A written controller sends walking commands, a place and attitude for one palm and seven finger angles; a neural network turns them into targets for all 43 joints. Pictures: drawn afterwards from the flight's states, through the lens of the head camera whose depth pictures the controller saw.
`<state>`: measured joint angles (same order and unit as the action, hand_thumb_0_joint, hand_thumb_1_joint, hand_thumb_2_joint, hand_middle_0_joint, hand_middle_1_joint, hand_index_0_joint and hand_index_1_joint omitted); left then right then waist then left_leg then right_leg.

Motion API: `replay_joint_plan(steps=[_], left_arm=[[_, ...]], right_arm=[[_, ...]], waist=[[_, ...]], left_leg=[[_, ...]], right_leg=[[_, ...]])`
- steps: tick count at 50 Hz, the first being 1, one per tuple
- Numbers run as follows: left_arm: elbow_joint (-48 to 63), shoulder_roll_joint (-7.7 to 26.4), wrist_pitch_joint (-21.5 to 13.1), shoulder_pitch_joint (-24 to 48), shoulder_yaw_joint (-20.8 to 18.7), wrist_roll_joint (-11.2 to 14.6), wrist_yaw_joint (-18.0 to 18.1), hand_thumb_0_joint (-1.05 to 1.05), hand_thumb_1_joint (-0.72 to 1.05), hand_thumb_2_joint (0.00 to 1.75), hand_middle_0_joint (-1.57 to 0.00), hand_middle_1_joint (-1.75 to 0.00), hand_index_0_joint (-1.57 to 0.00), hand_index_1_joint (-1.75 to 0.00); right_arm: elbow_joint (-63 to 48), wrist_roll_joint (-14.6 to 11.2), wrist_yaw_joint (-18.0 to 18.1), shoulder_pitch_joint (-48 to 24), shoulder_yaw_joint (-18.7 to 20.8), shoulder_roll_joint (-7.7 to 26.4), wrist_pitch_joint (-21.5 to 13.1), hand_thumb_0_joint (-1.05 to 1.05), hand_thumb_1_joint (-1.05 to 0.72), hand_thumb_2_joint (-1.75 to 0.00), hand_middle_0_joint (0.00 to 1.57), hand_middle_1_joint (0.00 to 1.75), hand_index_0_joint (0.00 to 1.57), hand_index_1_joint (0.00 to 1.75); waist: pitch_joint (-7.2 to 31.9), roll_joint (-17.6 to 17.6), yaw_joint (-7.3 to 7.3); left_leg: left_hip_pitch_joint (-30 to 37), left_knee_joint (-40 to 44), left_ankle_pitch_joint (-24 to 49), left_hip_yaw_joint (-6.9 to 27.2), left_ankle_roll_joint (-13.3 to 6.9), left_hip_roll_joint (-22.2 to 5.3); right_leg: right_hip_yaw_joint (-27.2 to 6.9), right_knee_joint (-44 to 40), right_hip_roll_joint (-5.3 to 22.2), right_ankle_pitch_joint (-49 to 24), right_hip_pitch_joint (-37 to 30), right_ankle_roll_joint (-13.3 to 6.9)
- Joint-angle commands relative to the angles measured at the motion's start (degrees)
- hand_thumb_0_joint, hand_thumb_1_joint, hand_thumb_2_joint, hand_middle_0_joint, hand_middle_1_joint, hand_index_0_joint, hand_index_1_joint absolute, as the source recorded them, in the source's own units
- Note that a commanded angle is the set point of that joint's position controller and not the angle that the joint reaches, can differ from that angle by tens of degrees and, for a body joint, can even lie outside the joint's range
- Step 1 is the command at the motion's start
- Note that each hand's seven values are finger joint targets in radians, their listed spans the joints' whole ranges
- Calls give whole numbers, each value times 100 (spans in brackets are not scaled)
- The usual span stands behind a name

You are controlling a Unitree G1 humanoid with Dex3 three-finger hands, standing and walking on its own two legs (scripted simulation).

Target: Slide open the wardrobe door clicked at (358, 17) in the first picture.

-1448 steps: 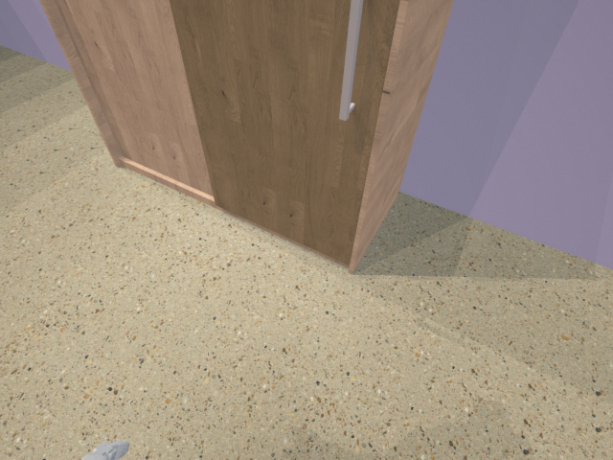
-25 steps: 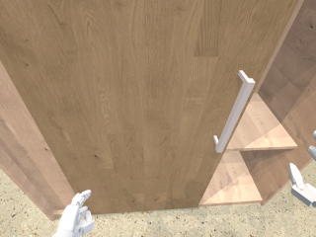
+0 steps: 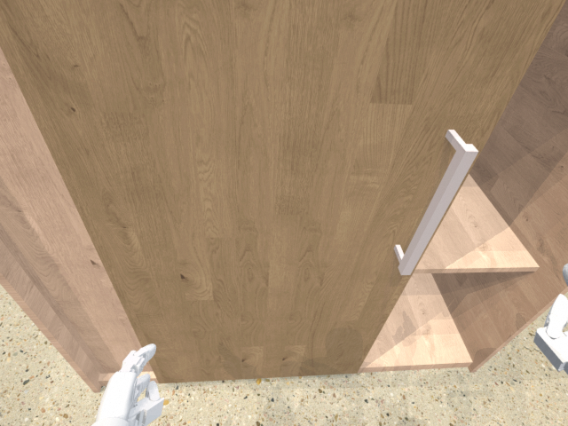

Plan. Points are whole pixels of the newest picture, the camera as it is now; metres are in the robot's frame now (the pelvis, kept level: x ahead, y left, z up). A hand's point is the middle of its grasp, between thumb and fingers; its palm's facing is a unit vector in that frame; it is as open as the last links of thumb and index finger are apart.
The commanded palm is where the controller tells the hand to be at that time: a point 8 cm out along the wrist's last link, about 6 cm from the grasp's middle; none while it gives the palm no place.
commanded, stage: step back with the hand held close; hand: right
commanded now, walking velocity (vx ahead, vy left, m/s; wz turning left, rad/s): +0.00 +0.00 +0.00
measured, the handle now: (426, 211) +0.44 -0.25 +0.08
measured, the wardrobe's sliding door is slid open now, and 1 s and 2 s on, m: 0.44 0.44 0.44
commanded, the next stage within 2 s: stop stepping back and stand still in 1.20 s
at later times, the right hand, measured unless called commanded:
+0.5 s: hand out of the picture +0.15 -0.30 +0.16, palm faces +0.44 +0.76 -0.49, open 7.4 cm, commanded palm +0.10 -0.33 +0.17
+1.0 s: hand out of the picture +0.08 -0.31 +0.15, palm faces +0.49 +0.75 -0.43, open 7.4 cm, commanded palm +0.02 -0.34 +0.17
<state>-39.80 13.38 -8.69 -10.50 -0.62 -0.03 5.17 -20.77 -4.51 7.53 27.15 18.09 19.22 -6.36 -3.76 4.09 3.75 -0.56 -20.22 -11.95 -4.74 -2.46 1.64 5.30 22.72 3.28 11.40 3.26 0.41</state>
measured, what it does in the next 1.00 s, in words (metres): shifts its weight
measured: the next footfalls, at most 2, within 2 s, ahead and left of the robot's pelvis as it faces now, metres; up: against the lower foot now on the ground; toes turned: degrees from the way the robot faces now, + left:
left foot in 1.34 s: -0.22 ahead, +0.07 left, +0.00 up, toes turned -4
right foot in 1.50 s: -0.15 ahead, -0.20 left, +0.00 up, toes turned -1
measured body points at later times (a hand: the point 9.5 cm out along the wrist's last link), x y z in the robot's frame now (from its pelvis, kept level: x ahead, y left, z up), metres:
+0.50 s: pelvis -0.05 -0.04 -0.01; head -0.04 -0.02 +0.44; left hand +0.13 +0.20 -0.10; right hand +0.13 -0.34 +0.18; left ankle +0.00 +0.09 -0.74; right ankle +0.02 -0.12 -0.74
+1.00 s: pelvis -0.12 -0.04 -0.02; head -0.10 -0.05 +0.43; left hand +0.07 +0.19 -0.09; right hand +0.04 -0.35 +0.18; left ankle -0.04 +0.08 -0.74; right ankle +0.02 -0.12 -0.74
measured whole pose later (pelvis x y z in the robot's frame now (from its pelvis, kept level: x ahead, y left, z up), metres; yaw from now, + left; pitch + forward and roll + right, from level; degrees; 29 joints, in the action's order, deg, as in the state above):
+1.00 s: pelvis -0.12 -0.04 -0.02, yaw -1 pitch -2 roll +2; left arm -35.7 13.4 -7.2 -10.4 0.0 -0.3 6.2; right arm -28.5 -1.4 10.5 28.9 23.4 22.1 -12.9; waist -3.5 1.2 2.3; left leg -20.2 -31.4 -9.6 1.7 0.1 2.9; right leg 3.1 34.4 0.1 13.5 26.6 -1.4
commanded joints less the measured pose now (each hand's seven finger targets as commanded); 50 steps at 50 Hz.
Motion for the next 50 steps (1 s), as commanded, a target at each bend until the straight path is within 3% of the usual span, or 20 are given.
replay_joint_plan(steps=[1, 2, 3, 4, 8, 13, 18, 22, 25, 27, 29, 32, 35, 37, 39, 42, 44, 46, 48, 50], left_arm=[[937, 592, -357, 910, -199, -1, 56, 0, 90, 90, -20, -30, -20, -30], [1191, 598, -243, 804, -35, 90, 5, 0, 90, 90, -20, -30, -20, -30], [983, 526, -145, 747, -66, 29, 8, 0, 90, 90, -20, -30, -20, -30], [1102, 527, -63, 653, -90, 40, -29, 0, 90, 90, -20, -30, -20, -30], [1347, 576, 104, 571, -139, 72, 1, 0, 90, 90, -20, -30, -20, -30], [1565, 618, 277, 647, -141, 74, 110, 0, 90, 90, -20, -30, -20, -30], [1651, 682, 268, 577, -130, 73, 184, 0, 90, 90, -20, -30, -20, -30], [1625, 756, 155, 519, -152, 70, 195, 0, 90, 90, -20, -30, -20, -30], [1555, 720, 89, 440, -130, 85, 198, 0, 90, 90, -20, -30, -20, -30], [1489, 722, 46, 385, -155, 72, 192, 0, 90, 90, -20, -30, -20, -30], [1435, 635, 16, 387, -103, 39, 186, 0, 90, 90, -20, -30, -20, -30], [1396, 674, -47, 425, -104, 13, 219, 0, 90, 90, -20, -30, -20, -30], [1470, 732, -105, 473, -116, 20, 250, 0, 90, 90, -20, -30, -20, -30], [1520, 773, -158, 496, -163, 11, 250, 0, 90, 90, -20, -30, -20, -30], [1529, 690, -191, 483, -155, -4, 231, 0, 90, 90, -20, -30, -20, -30], [1467, 761, -231, 468, -186, -76, 198, 0, 90, 90, -20, -30, -20, -30], [1392, 661, -247, 400, -189, -15, 185, 0, 90, 90, -20, -30, -20, -30], [1278, 584, -217, 364, -190, -36, 166, 0, 90, 90, -20, -30, -20, -30], [1184, 528, -173, 374, -188, -45, 164, 0, 90, 90, -20, -30, -20, -30], [1207, 539, -117, 422, -194, -11, 177, 0, 90, 90, -20, -30, -20, -30]], right_arm=[[-1334, -24, 153, -892, 804, 1244, -396, 0, -90, -90, 20, 30, 20, 30], [-1834, 34, 181, -1959, 1650, 2201, -694, 0, -90, -90, 20, 30, 20, 30], [-1077, 37, 84, -773, 1044, 1354, -632, 0, -90, -90, 20, 30, 20, 30], [-964, 76, 37, -341, 804, 1078, -561, 0, -90, -90, 20, 30, 20, 30], [-1396, 80, 102, 169, 922, 1192, -525, 0, -90, -90, 20, 30, 20, 30], [-1770, 66, 215, 343, 1198, 1414, -451, 0, -90, -90, 20, 30, 20, 30], [-1772, 96, 286, 287, 1252, 1408, -490, 0, -90, -90, 20, 30, 20, 30], [-1707, 181, 315, 151, 1231, 1319, -573, 0, -90, -90, 20, 30, 20, 30], [-1575, 227, 327, 11, 1108, 1217, -620, 0, -90, -90, 20, 30, 20, 30], [-1670, 249, 355, -124, 1151, 1348, -663, 0, -90, -90, 20, 30, 20, 30], [-1783, 249, 392, -251, 1069, 1326, -700, 0, -90, -90, 20, 30, 20, 30], [-2008, 273, 470, -343, 1241, 1517, -773, 0, -90, -90, 20, 30, 20, 30], [-1918, 351, 465, -159, 1267, 1346, -883, 0, -90, -90, 20, 30, 20, 30], [-1796, 410, 452, 81, 1469, 1436, -951, 0, -90, -90, 20, 30, 20, 30], [-1776, 359, 411, 323, 1461, 1396, -980, 0, -90, -90, 20, 30, 20, 30], [-1706, 332, 366, 276, 1516, 1449, -1085, 0, -90, -90, 20, 30, 20, 30], [-1831, 292, 349, -42, 1285, 1353, -1069, 0, -90, -90, 20, 30, 20, 30], [-1918, 267, 404, -253, 1191, 1409, -1022, 0, -90, -90, 20, 30, 20, 30], [-1932, 265, 455, -427, 1095, 1430, -961, 0, -90, -90, 20, 30, 20, 30], [-1987, 269, 489, -441, 1154, 1535, -942, 0, -90, -90, 20, 30, 20, 30]], waist=[[280, -278, 6], [-168, 133, -201], [-60, -509, -284], [251, -798, -271], [1113, -311, -263], [1192, 11, -194], [1007, 296, -159], [898, 284, -174], [626, -206, -250], [602, -595, -293], [587, -652, -317], [830, -311, -300], [780, 493, -258], [854, 854, -195], [883, 574, -197], [449, 322, -291], [723, -544, -314], [869, -807, -356], [1042, -866, -388], [1116, -855, -372]], left_leg=[[-550, 656, 304, 571, 178, -248], [-1172, 821, 663, 1170, 122, -526], [-1488, 734, 1055, 1170, 57, -832], [-1485, 601, 1398, 1248, 57, -966], [-1203, -55, 1931, 1073, 59, -1024], [-1257, -462, 1290, 809, 182, -556], [-1040, -853, 317, 625, 269, -233], [-718, -1095, 97, 656, 283, -183], [-1034, -715, -123, 968, 220, -372], [-1554, -137, -732, 1348, 83, -627], [-1950, 101, -933, 1504, -26, -834], [-1719, -160, -750, 1238, 32, -666], [-807, -935, -820, 785, 236, -189], [-83, -1699, -265, 532, 303, 106], [-262, -1653, -46, 598, 293, 90], [-705, -1012, 52, 1161, 126, -42], [-1389, -462, -40, 1667, -11, -416], [-2183, 41, -41, 2216, -239, -972], [-2491, 73, 467, 2281, -327, -1212], [-2593, 59, 206, 2089, -246, -1132]], right_leg=[[-130, -232, -201, -383, -156, -198], [-292, 3, -117, -1, 307, -182], [-370, 339, -12, -143, 367, -188], [-327, 548, -15, -298, 332, -170], [-330, 610, 116, -1113, 313, -153], [-592, 269, 377, -1630, 556, -202], [-844, -295, 612, -644, 1369, -334], [-974, -569, 691, 840, 2161, -458], [-884, -360, 506, 1796, 2437, -438], [-771, 71, 274, 1881, 2135, -357], [-718, 334, 174, 1560, 1843, -290], [-954, 79, 251, 1390, 1831, -309], [-1397, -771, 640, 2705, 2849, -497], [-1750, -1211, 851, 3107, 3488, -631], [-1632, -964, 819, 2501, 3197, -601], [-1474, -609, 560, 2530, 3242, -529], [-1060, 220, 237, 1832, 2437, -331], [-797, 983, 25, 1172, 1647, -161], [-701, 1368, -76, 499, 1119, -69], [-745, 1370, -95, 499, 1017, -89]])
